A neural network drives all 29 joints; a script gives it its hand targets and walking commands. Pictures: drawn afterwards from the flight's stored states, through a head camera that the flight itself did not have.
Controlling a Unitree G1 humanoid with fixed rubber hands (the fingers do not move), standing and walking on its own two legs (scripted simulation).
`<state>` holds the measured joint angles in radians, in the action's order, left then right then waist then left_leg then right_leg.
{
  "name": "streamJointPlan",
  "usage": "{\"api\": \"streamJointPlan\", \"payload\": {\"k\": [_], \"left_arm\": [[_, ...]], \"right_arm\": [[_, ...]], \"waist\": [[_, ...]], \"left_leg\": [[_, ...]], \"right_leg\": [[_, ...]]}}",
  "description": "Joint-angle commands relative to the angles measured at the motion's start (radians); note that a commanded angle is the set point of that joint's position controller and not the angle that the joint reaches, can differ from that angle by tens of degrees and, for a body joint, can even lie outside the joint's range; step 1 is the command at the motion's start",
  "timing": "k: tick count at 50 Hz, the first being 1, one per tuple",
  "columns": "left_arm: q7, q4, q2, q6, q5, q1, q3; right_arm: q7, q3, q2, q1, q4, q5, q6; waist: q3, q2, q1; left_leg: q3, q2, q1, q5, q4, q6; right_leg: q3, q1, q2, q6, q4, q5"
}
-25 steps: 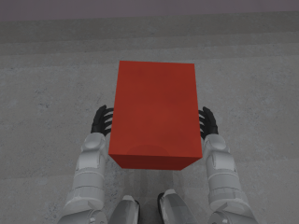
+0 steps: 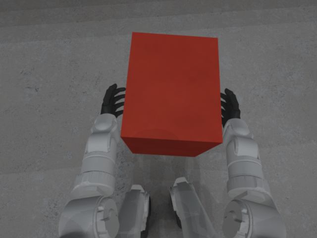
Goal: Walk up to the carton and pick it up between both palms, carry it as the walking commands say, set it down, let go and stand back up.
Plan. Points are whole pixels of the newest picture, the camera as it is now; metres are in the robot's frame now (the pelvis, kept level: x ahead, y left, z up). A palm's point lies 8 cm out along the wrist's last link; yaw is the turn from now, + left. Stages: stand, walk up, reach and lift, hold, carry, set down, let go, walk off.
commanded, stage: set down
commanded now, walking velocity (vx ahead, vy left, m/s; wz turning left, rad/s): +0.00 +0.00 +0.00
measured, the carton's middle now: (168, 104) +0.48 -0.06 -0.14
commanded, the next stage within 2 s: none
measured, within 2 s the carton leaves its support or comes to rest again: neither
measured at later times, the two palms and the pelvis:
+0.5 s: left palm (120, 113) +0.46 +0.09 -0.15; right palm (222, 117) +0.42 -0.22 -0.15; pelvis -0.02 -0.01 -0.07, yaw +0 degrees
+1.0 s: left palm (128, 112) +0.50 +0.07 -0.26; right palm (213, 116) +0.46 -0.23 -0.26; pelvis -0.06 -0.01 -0.14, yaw +1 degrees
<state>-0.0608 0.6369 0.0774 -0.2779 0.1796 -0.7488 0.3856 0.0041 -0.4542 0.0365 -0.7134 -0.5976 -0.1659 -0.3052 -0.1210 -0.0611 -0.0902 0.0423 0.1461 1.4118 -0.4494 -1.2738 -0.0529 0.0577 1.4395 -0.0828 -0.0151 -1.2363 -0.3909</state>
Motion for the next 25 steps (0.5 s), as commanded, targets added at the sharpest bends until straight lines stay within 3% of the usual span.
{"api": "streamJointPlan", "payload": {"k": [1,2,3,4,6,7,8,9,10,11,12,13,14,15,16,17,18,19,20,21,22,23,24,25], "left_arm": [[0.188,0.007,0.94,0.042,-0.108,-0.653,-0.57],[0.181,0.033,0.973,0.046,-0.125,-0.654,-0.562],[0.179,-0.027,0.958,0.07,-0.124,-0.651,-0.581],[0.165,0.015,0.917,0.065,-0.116,-0.652,-0.565],[0.157,-0.027,0.876,0.074,-0.115,-0.722,-0.566],[0.149,-0.04,0.884,0.071,-0.154,-0.721,-0.615],[0.142,-0.091,0.876,0.067,-0.145,-0.786,-0.614],[0.138,-0.038,0.888,0.064,-0.145,-0.732,-0.593],[0.138,-0.037,0.889,0.065,-0.135,-0.739,-0.592],[0.136,-0.069,0.889,0.065,-0.128,-0.747,-0.597],[0.142,0.029,0.888,0.046,-0.106,-0.732,-0.56],[0.151,0.054,0.884,0.037,-0.117,-0.728,-0.552],[0.145,0.057,0.882,0.037,-0.104,-0.727,-0.558],[0.147,0.047,0.898,0.039,-0.098,-0.722,-0.539],[0.155,0.028,0.891,0.042,-0.122,-0.766,-0.555],[0.15,0.004,0.863,0.043,-0.122,-0.805,-0.569],[0.146,-0.04,0.833,0.052,-0.137,-0.858,-0.57],[0.146,-0.018,0.88,0.046,-0.148,-0.864,-0.558],[0.137,-0.032,0.842,0.055,-0.158,-0.874,-0.567],[0.143,0.043,0.879,0.041,-0.14,-0.854,-0.527],[0.146,0.021,0.873,0.046,-0.156,-0.852,-0.543],[0.145,-0.014,0.861,0.053,-0.16,-0.934,-0.552],[0.144,-0.002,0.846,0.048,-0.16,-0.914,-0.556],[0.147,0.022,0.877,0.054,-0.174,-0.916,-0.562]], "right_arm": [[0.213,0.529,0.877,-0.646,0.009,0.091,0.043],[0.216,0.51,0.838,-0.66,-0.01,0.096,0.043],[0.211,0.547,0.907,-0.639,0.023,0.107,0.05],[0.216,0.557,0.845,-0.701,0.065,0.145,0.064],[0.212,0.536,0.835,-0.705,0.007,0.139,0.057],[0.21,0.573,0.872,-0.722,0.054,0.168,0.061],[0.211,0.53,0.855,-0.726,0.041,0.149,0.057],[0.205,0.521,0.861,-0.689,0.007,0.113,0.052],[0.203,0.542,0.876,-0.694,0.003,0.127,0.048],[0.202,0.515,0.898,-0.655,-0.041,0.111,0.042],[0.202,0.493,0.834,-0.694,-0.036,0.099,0.039],[0.199,0.483,0.831,-0.696,-0.013,0.093,0.031],[0.207,0.49,0.848,-0.685,-0.083,0.119,0.023],[0.198,0.486,0.869,-0.685,-0.06,0.07,0.021],[0.203,0.502,0.849,-0.724,-0.044,0.114,0.027],[0.206,0.489,0.842,-0.751,-0.027,0.106,0.031],[0.205,0.521,0.855,-0.798,0.009,0.132,0.026],[0.197,0.532,0.836,-0.859,0.038,0.158,0.038],[0.192,0.558,0.847,-0.859,0.056,0.165,0.038],[0.179,0.528,0.852,-0.87,-0.01,0.151,0.03],[0.179,0.524,0.821,-0.891,0.018,0.141,0.039],[0.174,0.529,0.802,-0.932,0.046,0.139,0.045],[0.167,0.515,0.831,-0.858,0.018,0.137,0.042],[0.161,0.514,0.826,-0.892,0.002,0.145,0.044]], "waist": [[-0.849,0.005,-0.069],[-0.784,0.008,-0.09],[-0.951,0.038,-0.047],[-0.918,-0.019,-0.019],[-0.969,-0.033,-0.023],[-1.06,0.004,-0.052],[-1.044,-0.053,-0.047],[-1.017,-0.003,-0.066],[-1.023,-0.003,-0.057],[-1.063,-0.033,-0.047],[-0.995,-0.045,-0.049],[-1.02,0.011,-0.081],[-0.955,-0.045,-0.035],[-0.946,0.039,-0.077],[-1.012,-0.016,-0.05],[-1.005,-0.026,-0.05],[-1.073,-0.002,-0.045],[-1.066,-0.027,-0.045],[-1.106,0.032,-0.036],[-1.014,-0.021,-0.051],[-1.029,0.037,-0.073],[-1.045,-0.006,-0.061],[-1.043,0.004,-0.084],[-1.084,0.014,-0.108]], "left_leg": [[0.05,0.0,-0.364,0.258,0.085,0.072],[0.052,0.015,-0.329,0.258,0.101,0.067],[0.043,0.012,-0.376,0.327,0.083,0.065],[0.047,0.006,-0.361,0.307,0.067,0.06],[0.04,0.005,-0.354,0.325,0.031,0.069],[0.038,0.004,-0.427,0.322,0.022,0.069],[0.023,0.017,-0.392,0.335,0.0,0.076],[0.045,0.011,-0.39,0.337,0.013,0.071],[0.024,0.013,-0.372,0.294,0.001,0.074],[0.012,0.016,-0.333,0.324,-0.023,0.086],[0.008,0.027,-0.256,0.248,-0.023,0.086],[0.009,0.032,-0.274,0.218,-0.028,0.077],[0.018,0.013,-0.294,0.228,-0.018,0.072],[0.029,0.014,-0.281,0.269,-0.036,0.07],[0.014,0.024,-0.271,0.27,-0.054,0.073],[0.018,0.019,-0.252,0.297,-0.049,0.078],[-0.008,0.026,-0.234,0.263,-0.088,0.079],[-0.002,0.036,-0.21,0.258,-0.097,0.069],[0.013,0.02,-0.249,0.272,-0.1,0.062],[-0.012,0.044,-0.16,0.198,-0.114,0.065],[-0.006,0.044,-0.164,0.201,-0.109,0.062],[-0.01,0.044,-0.144,0.214,-0.135,0.067],[-0.012,0.04,-0.139,0.21,-0.145,0.066],[0.0,0.043,-0.118,0.21,-0.158,0.065]], "right_leg": [[-0.035,-0.408,-0.041,0.003,0.021,0.312],[-0.055,-0.394,-0.045,0.001,0.017,0.291],[-0.037,-0.488,-0.051,0.003,0.019,0.379],[-0.045,-0.395,-0.049,-0.007,-0.026,0.344],[-0.029,-0.387,-0.047,-0.007,-0.038,0.359],[-0.055,-0.406,-0.053,-0.012,-0.044,0.346],[-0.047,-0.367,-0.056,-0.006,-0.059,0.367],[-0.06,-0.361,-0.056,-0.009,-0.065,0.364],[-0.049,-0.378,-0.054,-0.011,-0.05,0.336],[-0.031,-0.422,-0.05,0.0,-0.072,0.395],[-0.041,-0.379,-0.056,-0.003,-0.086,0.341],[-0.072,-0.379,-0.057,-0.019,-0.082,0.297],[-0.055,-0.311,-0.044,-0.017,-0.102,0.286],[-0.056,-0.307,-0.046,-0.019,-0.096,0.326],[-0.036,-0.344,-0.047,-0.012,-0.105,0.348],[-0.058,-0.305,-0.049,-0.016,-0.126,0.367],[-0.04,-0.343,-0.051,-0.018,-0.13,0.356],[-0.044,-0.35,-0.052,-0.019,-0.141,0.355],[-0.049,-0.35,-0.05,-0.021,-0.153,0.35],[-0.042,-0.346,-0.042,-0.02,-0.15,0.307],[-0.076,-0.318,-0.053,-0.024,-0.164,0.292],[-0.05,-0.298,-0.047,-0.015,-0.178,0.306],[-0.045,-0.318,-0.05,-0.018,-0.17,0.327],[-0.057,-0.336,-0.054,-0.018,-0.197,0.333]]}}
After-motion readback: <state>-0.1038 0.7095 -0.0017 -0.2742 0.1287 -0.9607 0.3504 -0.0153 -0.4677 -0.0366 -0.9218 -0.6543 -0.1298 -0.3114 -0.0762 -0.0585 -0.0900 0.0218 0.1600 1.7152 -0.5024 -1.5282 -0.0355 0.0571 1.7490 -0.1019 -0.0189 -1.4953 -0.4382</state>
